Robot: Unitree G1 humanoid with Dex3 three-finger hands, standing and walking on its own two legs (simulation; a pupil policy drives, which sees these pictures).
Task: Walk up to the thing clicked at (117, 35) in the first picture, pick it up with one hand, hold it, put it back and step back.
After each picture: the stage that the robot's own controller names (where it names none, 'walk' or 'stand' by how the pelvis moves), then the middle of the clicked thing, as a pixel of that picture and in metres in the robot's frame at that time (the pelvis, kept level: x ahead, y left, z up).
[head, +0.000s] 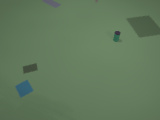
stand; (116, 36) +1.46 -0.36 -0.72
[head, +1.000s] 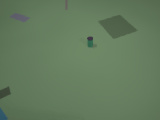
walk; (90, 42) +1.37 +0.07 -0.70
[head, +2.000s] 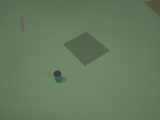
walk; (58, 76) +0.85 +0.30 -0.71
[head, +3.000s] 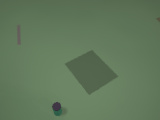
walk; (57, 109) +0.52 +0.22 -0.69
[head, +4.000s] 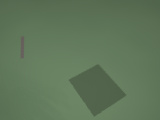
stand; out of the picture +0.35 +0.21 -0.71
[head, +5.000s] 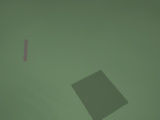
stand; out of the picture +0.33 +0.19 -0.72
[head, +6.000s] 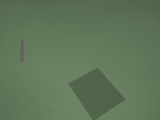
stand; out of the picture +0.34 +0.21 -0.73
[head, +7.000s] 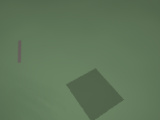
stand; out of the picture +0.32 +0.22 -0.73
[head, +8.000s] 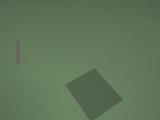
stand; out of the picture +0.32 +0.22 -0.73
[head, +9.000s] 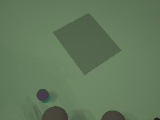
go down; (43, 96) +0.36 +0.23 -0.53
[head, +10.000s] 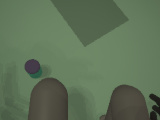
go down; (34, 69) +0.39 +0.26 -0.33
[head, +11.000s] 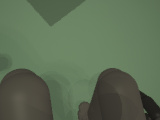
close in; out of the picture +0.37 +0.30 -0.24
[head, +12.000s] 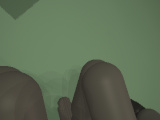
close; out of the picture +0.36 +0.31 -0.21
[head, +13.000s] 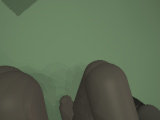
lift; out of the picture +0.34 +0.31 -0.22
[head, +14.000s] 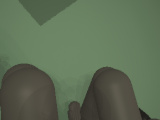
lift; out of the picture +0.32 +0.29 -0.17
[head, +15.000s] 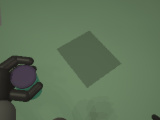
lift; (28, 83) +0.32 +0.19 +0.02
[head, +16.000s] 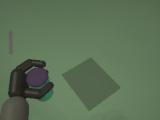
hold; (40, 85) +0.33 +0.17 +0.02
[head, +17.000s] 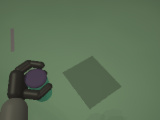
hold; (39, 85) +0.33 +0.17 +0.01
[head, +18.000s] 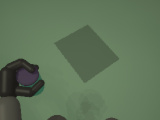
crouch; (31, 81) +0.35 +0.19 -0.05
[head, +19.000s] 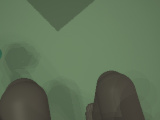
lower; out of the picture +0.43 +0.29 -0.12
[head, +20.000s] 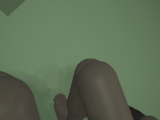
lower; out of the picture +0.38 +0.31 -0.22
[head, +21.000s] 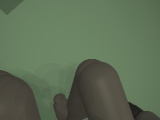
lower; out of the picture +0.38 +0.32 -0.22
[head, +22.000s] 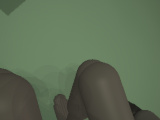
lower; out of the picture +0.37 +0.32 -0.22
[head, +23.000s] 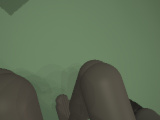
lower; out of the picture +0.37 +0.32 -0.22
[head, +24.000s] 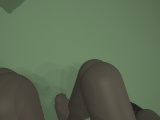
withdraw; out of the picture +0.36 +0.29 -0.22
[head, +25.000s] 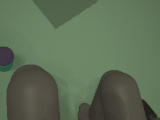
stand; (3, 60) +0.38 +0.27 -0.25
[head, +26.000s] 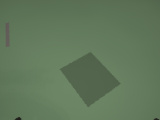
stand; out of the picture +0.34 +0.18 -0.63
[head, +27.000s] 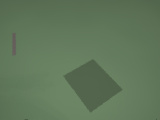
stand; out of the picture +0.35 +0.19 -0.66
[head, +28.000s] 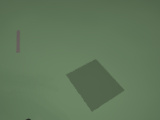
stand; out of the picture +0.35 +0.19 -0.67
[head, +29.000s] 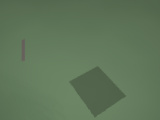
walk; out of the picture +0.36 +0.18 -0.72
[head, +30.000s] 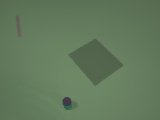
walk; (67, 103) +0.47 +0.17 -0.71
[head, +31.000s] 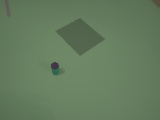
walk; (55, 68) +0.78 +0.23 -0.70
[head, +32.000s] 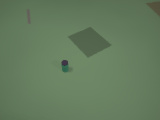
stand; (65, 66) +0.98 +0.21 -0.71
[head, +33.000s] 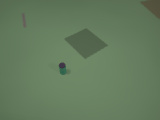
stand; (62, 68) +0.97 +0.24 -0.73
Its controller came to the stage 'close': yes
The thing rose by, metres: 0.71
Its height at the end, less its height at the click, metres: +0.00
